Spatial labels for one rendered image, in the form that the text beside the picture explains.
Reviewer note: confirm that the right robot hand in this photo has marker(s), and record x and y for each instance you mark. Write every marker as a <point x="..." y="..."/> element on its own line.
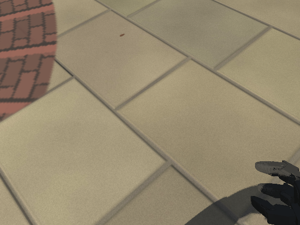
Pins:
<point x="279" y="214"/>

